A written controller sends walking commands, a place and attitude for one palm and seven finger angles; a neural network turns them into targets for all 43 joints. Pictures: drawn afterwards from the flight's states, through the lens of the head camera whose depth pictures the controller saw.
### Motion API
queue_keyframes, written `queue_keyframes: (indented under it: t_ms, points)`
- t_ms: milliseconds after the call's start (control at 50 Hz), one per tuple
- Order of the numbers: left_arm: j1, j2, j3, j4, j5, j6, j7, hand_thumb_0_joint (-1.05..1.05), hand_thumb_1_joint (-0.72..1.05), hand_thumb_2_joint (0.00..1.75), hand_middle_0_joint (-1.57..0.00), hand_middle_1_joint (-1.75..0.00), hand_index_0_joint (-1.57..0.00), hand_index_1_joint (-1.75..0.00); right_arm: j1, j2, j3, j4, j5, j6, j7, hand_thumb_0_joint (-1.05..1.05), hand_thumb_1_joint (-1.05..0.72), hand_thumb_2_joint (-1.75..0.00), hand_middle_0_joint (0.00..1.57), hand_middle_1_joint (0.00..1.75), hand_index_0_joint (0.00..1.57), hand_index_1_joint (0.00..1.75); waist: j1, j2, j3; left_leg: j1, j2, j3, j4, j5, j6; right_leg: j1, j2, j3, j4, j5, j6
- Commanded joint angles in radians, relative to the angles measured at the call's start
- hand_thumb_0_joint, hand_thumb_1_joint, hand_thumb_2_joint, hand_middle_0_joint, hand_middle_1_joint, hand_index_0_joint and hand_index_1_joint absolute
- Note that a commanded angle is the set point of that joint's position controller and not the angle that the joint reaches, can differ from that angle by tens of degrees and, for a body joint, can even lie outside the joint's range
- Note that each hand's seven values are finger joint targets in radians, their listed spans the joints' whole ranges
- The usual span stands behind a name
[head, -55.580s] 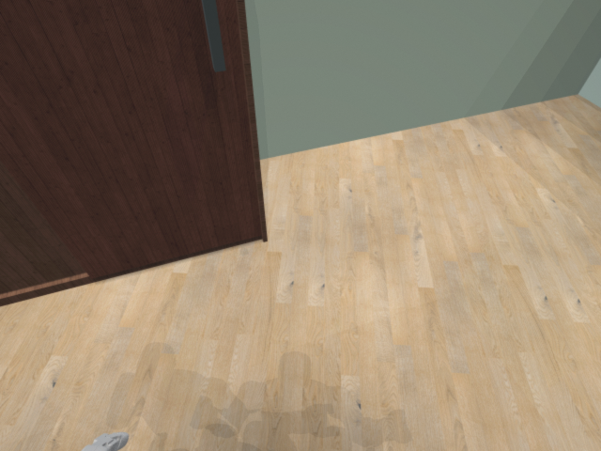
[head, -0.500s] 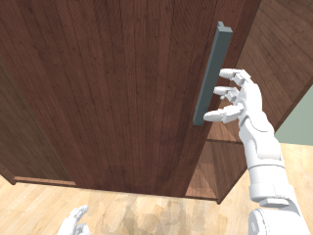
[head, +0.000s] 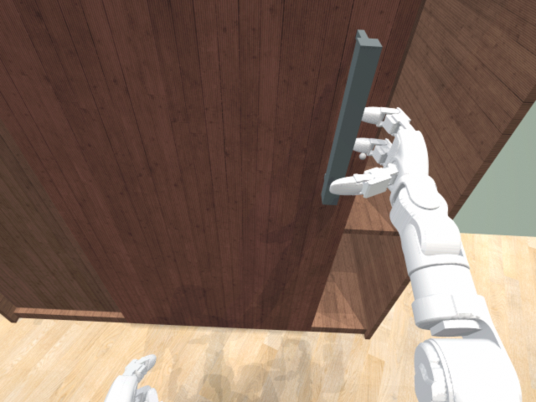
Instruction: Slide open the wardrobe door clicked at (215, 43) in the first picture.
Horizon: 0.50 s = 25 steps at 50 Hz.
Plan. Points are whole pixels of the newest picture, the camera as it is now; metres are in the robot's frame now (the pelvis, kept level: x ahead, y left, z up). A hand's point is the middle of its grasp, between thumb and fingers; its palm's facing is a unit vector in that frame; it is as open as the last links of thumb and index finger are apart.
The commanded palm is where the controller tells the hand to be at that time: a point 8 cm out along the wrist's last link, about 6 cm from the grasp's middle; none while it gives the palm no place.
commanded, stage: slide the fingers in behind the handle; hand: right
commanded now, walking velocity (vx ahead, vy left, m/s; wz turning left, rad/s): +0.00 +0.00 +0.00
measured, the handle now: (343, 128) +0.50 -0.09 +0.18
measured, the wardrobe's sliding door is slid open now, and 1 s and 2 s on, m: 0.22 0.22 0.22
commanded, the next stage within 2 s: move the hooked fingers beside the handle in 0.12 s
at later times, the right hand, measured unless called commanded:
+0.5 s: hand (362, 153) +0.42 -0.11 +0.19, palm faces +0.03 +1.00 +0.00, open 13.8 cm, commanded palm +0.41 -0.14 +0.19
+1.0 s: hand (362, 152) +0.44 -0.11 +0.18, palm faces -0.02 +1.00 +0.02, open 13.9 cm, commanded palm +0.40 -0.18 +0.19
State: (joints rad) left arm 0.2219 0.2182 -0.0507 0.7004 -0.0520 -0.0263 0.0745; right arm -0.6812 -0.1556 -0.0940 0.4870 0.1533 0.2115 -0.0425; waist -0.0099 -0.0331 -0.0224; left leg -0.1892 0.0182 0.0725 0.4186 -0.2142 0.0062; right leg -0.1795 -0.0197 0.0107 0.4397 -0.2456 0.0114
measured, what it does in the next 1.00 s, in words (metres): stands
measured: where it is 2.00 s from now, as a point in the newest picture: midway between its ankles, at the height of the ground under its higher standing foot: outside the picture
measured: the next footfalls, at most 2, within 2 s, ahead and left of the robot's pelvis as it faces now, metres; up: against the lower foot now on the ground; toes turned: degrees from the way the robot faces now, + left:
none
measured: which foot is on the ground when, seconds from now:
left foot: down 0.00-1.00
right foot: down 0.00-1.00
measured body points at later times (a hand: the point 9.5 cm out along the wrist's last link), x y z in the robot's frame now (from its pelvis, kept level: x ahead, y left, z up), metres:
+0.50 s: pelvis -0.01 +0.00 +0.00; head -0.02 +0.01 +0.45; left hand +0.12 +0.23 -0.11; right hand +0.41 -0.16 +0.19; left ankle +0.01 +0.12 -0.74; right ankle -0.01 -0.13 -0.74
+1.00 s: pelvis +0.01 +0.00 +0.00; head +0.01 +0.01 +0.45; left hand +0.11 +0.24 -0.11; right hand +0.43 -0.17 +0.18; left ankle +0.01 +0.12 -0.74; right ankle -0.01 -0.13 -0.74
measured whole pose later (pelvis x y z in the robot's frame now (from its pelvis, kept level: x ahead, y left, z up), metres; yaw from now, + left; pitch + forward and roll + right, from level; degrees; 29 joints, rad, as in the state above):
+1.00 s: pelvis +0.01 +0.00 +0.00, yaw +2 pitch +1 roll +0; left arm 0.27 0.23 -0.04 0.70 -0.06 -0.07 0.06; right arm -0.68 -0.21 -0.18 0.59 0.16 0.09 0.02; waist 0.02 -0.03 -0.03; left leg -0.23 0.01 0.03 0.42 -0.21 0.00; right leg -0.21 -0.03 -0.03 0.44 -0.26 0.01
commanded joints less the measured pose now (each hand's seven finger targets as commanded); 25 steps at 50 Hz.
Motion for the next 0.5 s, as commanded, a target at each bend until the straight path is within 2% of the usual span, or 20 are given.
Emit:
queue_keyframes:
  t_ms: [0, 20, 40, 60, 100, 140, 160, 180, 200, 240, 280, 300, 320, 360, 380, 400, 440, 480]
  points:
    - [-0.101, 0.116, 0.044, -0.14, 0.0, -0.064, 0.012, 0.0, 0.9, 0.9, -0.2, -0.3, -0.2, -0.3, -0.529, -0.041, 0.036, -0.205, 0.014, -0.079, 0.031, 0.0, 0.5, -0.3, 0.3, 1.2, 0.3, 1.2, 0.046, 0.052, -0.268, 0.042, -0.027, -0.015, -0.05, 0.199, 0.016, 0.106, 0.017, -0.006, -0.035, 0.215, -0.035]
    - [-0.099, 0.114, 0.044, -0.14, 0.0, -0.067, 0.012, 0.0, 0.9, 0.9, -0.2, -0.3, -0.2, -0.3, -0.55, -0.032, 0.046, -0.219, 0.014, -0.083, 0.03, 0.0, 0.5, -0.3, 0.3, 1.2, 0.3, 1.2, 0.05, 0.039, -0.268, 0.041, -0.026, -0.016, -0.052, 0.187, 0.016, 0.101, 0.018, -0.005, -0.038, 0.202, -0.034]
    - [-0.1, 0.11, 0.041, -0.134, -0.003, -0.07, 0.012, 0.0, 0.9, 0.9, -0.2, -0.3, -0.2, -0.3, -0.581, -0.004, 0.068, -0.207, 0.012, -0.085, 0.029, 0.0, 0.5, -0.3, 0.3, 1.2, 0.3, 1.2, 0.061, 0.03, -0.239, 0.019, -0.026, -0.015, -0.055, 0.17, 0.016, 0.095, 0.018, -0.004, -0.039, 0.183, -0.033]
    - [-0.092, 0.11, 0.044, -0.13, -0.002, -0.076, 0.011, 0.0, 0.9, 0.9, -0.2, -0.3, -0.2, -0.3, -0.599, 0.011, 0.08, -0.204, 0.011, -0.088, 0.026, 0.0, 0.5, -0.3, 0.3, 1.2, 0.3, 1.2, 0.067, 0.028, -0.25, 0.008, -0.028, -0.015, -0.053, 0.163, 0.016, 0.103, 0.019, -0.001, -0.037, 0.175, -0.034]
    - [-0.085, 0.122, 0.047, -0.12, -0.002, -0.081, 0.013, 0.0, 0.9, 0.9, -0.2, -0.3, -0.2, -0.3, -0.581, -0.024, 0.055, -0.155, 0.011, -0.089, 0.021, 0.0, 0.5, -0.3, 0.3, 1.2, 0.3, 1.2, 0.061, 0.062, -0.239, 0.004, -0.029, -0.015, -0.06, 0.128, 0.013, 0.087, 0.018, 0.001, -0.041, 0.145, -0.036]
    - [-0.079, 0.116, 0.046, -0.111, -0.001, -0.088, 0.015, 0.0, 0.9, 0.9, -0.2, -0.3, -0.2, -0.3, -0.642, -0.003, 0.072, -0.138, 0.009, -0.094, 0.018, 0.0, 0.5, -0.3, 0.3, 1.2, 0.3, 1.2, 0.076, 0.055, -0.227, -0.015, -0.026, -0.017, -0.061, 0.111, 0.011, 0.078, 0.021, 0.001, -0.04, 0.118, -0.036]
    - [-0.08, 0.112, 0.045, -0.107, -0.003, -0.093, 0.014, 0.0, 0.9, 0.9, -0.2, -0.3, -0.2, -0.3, -0.651, 0.017, 0.085, -0.122, 0.006, -0.095, 0.017, 0.0, 0.5, -0.3, 0.3, 1.2, 0.3, 1.2, 0.078, 0.029, -0.217, -0.033, -0.026, -0.019, -0.062, 0.094, 0.012, 0.077, 0.023, 0.0, -0.039, 0.098, -0.036]
    - [-0.07, 0.113, 0.045, -0.102, -0.002, -0.099, 0.012, 0.0, 0.9, 0.9, -0.2, -0.3, -0.2, -0.3, -0.663, 0.033, 0.097, -0.118, 0.004, -0.101, 0.015, 0.0, 0.5, -0.3, 0.3, 1.2, 0.3, 1.2, 0.081, 0.039, -0.228, -0.035, -0.027, -0.014, -0.056, 0.098, 0.014, 0.082, 0.023, 0.005, -0.039, 0.101, -0.034]
    - [-0.07, 0.119, 0.049, -0.106, -0.002, -0.104, 0.009, 0.0, 0.9, 0.9, -0.2, -0.3, -0.2, -0.3, -0.65, 0.025, 0.096, -0.119, 0.002, -0.11, 0.012, 0.0, 0.5, -0.3, 0.3, 1.2, 0.3, 1.2, 0.073, 0.042, -0.245, -0.025, -0.028, -0.013, -0.05, 0.1, 0.014, 0.088, 0.02, 0.009, -0.04, 0.109, -0.033]
    - [-0.065, 0.112, 0.047, -0.102, -0.002, -0.112, 0.008, 0.0, 0.9, 0.9, -0.2, -0.3, -0.2, -0.3, -0.687, 0.059, 0.124, -0.116, -0.001, -0.121, 0.009, 0.0, 0.5, -0.3, 0.3, 1.2, 0.3, 1.2, 0.083, 0.01, -0.255, -0.036, -0.026, -0.014, -0.042, 0.111, 0.016, 0.094, 0.023, 0.01, -0.034, 0.116, -0.031]
    - [-0.054, 0.116, 0.05, -0.094, 0.001, -0.119, 0.007, 0.0, 0.9, 0.9, -0.2, -0.3, -0.2, -0.3, -0.689, 0.032, 0.103, -0.094, 0.001, -0.13, 0.012, 0.0, 0.5, -0.3, 0.3, 1.2, 0.3, 1.2, 0.082, 0.062, -0.268, -0.033, -0.029, -0.014, -0.041, 0.116, 0.015, 0.091, 0.023, 0.011, -0.03, 0.121, -0.033]
    - [-0.053, 0.125, 0.052, -0.095, 0.003, -0.118, 0.007, 0.0, 0.9, 0.9, -0.2, -0.3, -0.2, -0.3, -0.656, 0.002, 0.08, -0.082, 0.003, -0.135, 0.016, 0.0, 0.5, -0.3, 0.3, 1.2, 0.3, 1.2, 0.064, 0.082, -0.284, -0.011, -0.028, -0.012, -0.039, 0.12, 0.015, 0.086, 0.022, 0.012, -0.033, 0.134, -0.034]
    - [-0.06, 0.121, 0.049, -0.097, -0.001, -0.118, 0.009, 0.0, 0.9, 0.9, -0.2, -0.3, -0.2, -0.3, -0.672, 0.0, 0.08, -0.085, 0.008, -0.139, 0.022, 0.0, 0.5, -0.3, 0.3, 1.2, 0.3, 1.2, 0.072, 0.073, -0.284, -0.017, -0.026, -0.017, -0.041, 0.117, 0.013, 0.089, 0.022, 0.008, -0.03, 0.128, -0.037]
    - [-0.058, 0.117, 0.043, -0.086, -0.004, -0.12, 0.011, 0.0, 0.9, 0.9, -0.2, -0.3, -0.2, -0.3, -0.715, 0.008, 0.085, -0.029, 0.006, -0.138, 0.026, 0.0, 0.5, -0.3, 0.3, 1.2, 0.3, 1.2, 0.084, 0.056, -0.22, -0.054, -0.026, -0.017, -0.046, 0.078, 0.012, 0.058, 0.025, 0.008, -0.034, 0.074, -0.034]
    - [-0.053, 0.118, 0.041, -0.087, -0.001, -0.124, 0.01, 0.0, 0.9, 0.9, -0.2, -0.3, -0.2, -0.3, -0.728, 0.008, 0.081, -0.02, 0.009, -0.142, 0.026, 0.0, 0.5, -0.3, 0.3, 1.2, 0.3, 1.2, 0.082, 0.066, -0.219, -0.057, -0.025, -0.016, -0.045, 0.069, 0.012, 0.05, 0.027, 0.011, -0.036, 0.064, -0.034]
    - [-0.051, 0.125, 0.047, -0.086, -0.001, -0.125, 0.01, 0.0, 0.9, 0.9, -0.2, -0.3, -0.2, -0.3, -0.714, -0.031, 0.059, -0.016, 0.004, -0.151, 0.024, 0.0, 0.5, -0.3, 0.3, 1.2, 0.3, 1.2, 0.071, 0.064, -0.245, -0.041, -0.024, -0.018, -0.042, 0.068, 0.014, 0.057, 0.025, 0.013, -0.034, 0.072, -0.035]
    - [-0.053, 0.115, 0.04, -0.09, -0.002, -0.128, 0.008, 0.0, 0.9, 0.9, -0.2, -0.3, -0.2, -0.3, -0.732, -0.009, 0.071, -0.011, 0.005, -0.159, 0.026, 0.0, 0.5, -0.3, 0.3, 1.2, 0.3, 1.2, 0.077, 0.04, -0.245, -0.051, -0.023, -0.019, -0.038, 0.073, 0.014, 0.055, 0.027, 0.01, -0.029, 0.072, -0.035]
    - [-0.045, 0.119, 0.042, -0.087, -0.002, -0.128, 0.008, 0.0, 0.9, 0.9, -0.2, -0.3, -0.2, -0.3, -0.721, -0.045, 0.046, 0.019, 0.003, -0.166, 0.029, 0.0, 0.5, -0.3, 0.3, 1.2, 0.3, 1.2, 0.073, 0.06, -0.248, -0.049, -0.023, -0.021, -0.036, 0.065, 0.013, 0.039, 0.026, 0.009, -0.027, 0.066, -0.035]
